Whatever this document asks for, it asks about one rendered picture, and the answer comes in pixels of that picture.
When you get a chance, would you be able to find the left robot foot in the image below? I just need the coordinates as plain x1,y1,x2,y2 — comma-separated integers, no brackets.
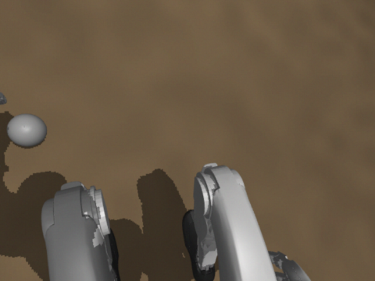
108,228,121,281

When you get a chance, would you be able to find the ball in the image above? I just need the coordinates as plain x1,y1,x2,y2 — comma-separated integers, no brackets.
6,114,47,147

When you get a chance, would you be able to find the right robot foot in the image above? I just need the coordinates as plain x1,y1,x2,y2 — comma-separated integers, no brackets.
182,210,215,281

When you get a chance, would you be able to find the right robot hand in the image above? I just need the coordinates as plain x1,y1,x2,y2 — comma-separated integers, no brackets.
268,251,311,281

